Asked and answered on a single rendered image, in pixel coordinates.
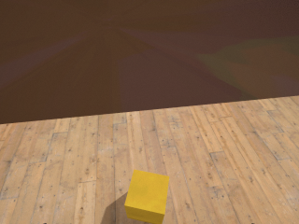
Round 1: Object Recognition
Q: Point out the carton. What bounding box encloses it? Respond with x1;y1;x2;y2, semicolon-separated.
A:
124;169;169;224

